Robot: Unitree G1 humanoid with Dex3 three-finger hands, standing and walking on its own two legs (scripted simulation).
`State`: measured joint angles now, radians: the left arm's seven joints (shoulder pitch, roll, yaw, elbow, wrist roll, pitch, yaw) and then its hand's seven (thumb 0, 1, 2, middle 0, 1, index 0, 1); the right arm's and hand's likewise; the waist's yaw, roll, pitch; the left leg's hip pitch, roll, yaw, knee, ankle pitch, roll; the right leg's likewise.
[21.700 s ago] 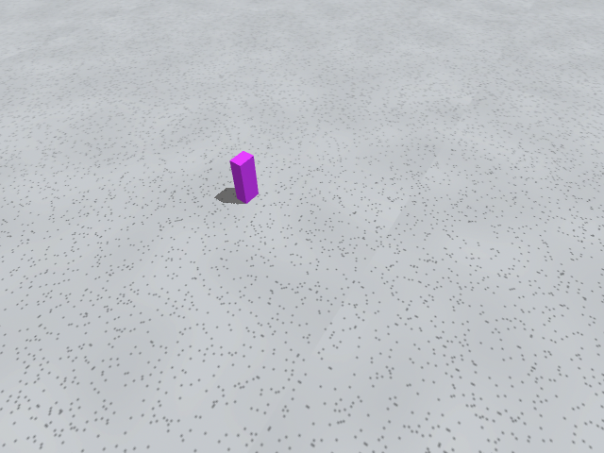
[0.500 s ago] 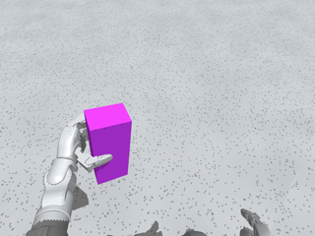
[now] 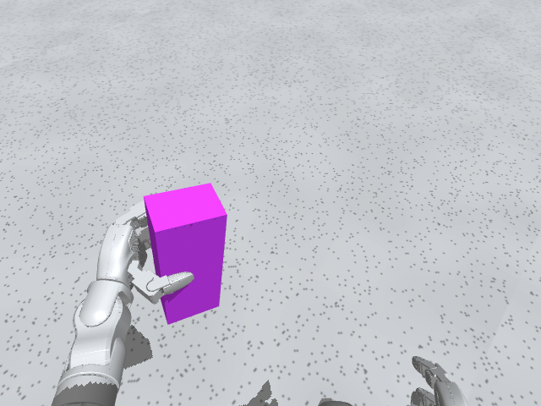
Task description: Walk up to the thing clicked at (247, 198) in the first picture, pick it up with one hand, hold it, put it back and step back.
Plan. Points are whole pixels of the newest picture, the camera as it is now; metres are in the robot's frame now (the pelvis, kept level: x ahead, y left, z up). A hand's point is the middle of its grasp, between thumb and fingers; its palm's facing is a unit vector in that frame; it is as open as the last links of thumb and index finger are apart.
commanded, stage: hold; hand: left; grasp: from the side
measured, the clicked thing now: (187, 260) +0.32 +0.14 +0.03
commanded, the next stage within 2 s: crouch in 1.78 s
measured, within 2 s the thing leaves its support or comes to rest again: neither
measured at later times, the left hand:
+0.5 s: hand (164, 251) +0.32 +0.16 +0.06, palm faces -0.05 -1.00 -0.01, open 10.5 cm
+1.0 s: hand (164, 253) +0.32 +0.16 +0.06, palm faces -0.06 -1.00 -0.02, open 10.5 cm
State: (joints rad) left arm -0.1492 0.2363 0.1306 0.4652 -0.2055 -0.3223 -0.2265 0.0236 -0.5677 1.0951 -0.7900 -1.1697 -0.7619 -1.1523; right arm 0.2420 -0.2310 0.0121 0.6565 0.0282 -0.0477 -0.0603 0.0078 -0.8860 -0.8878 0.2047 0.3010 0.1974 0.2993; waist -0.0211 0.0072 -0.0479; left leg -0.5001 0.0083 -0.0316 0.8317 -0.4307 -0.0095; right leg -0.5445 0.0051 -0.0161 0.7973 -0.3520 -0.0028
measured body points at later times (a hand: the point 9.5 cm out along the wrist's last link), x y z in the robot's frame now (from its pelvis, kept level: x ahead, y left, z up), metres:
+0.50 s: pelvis +0.00 +0.00 +0.00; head +0.03 +0.00 +0.45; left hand +0.32 +0.22 +0.06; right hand +0.13 -0.25 -0.10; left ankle +0.00 +0.12 -0.70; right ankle +0.03 -0.12 -0.70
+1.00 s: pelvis +0.00 +0.00 +0.00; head +0.03 +0.00 +0.45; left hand +0.32 +0.22 +0.06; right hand +0.13 -0.25 -0.10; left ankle +0.00 +0.12 -0.70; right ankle +0.03 -0.12 -0.70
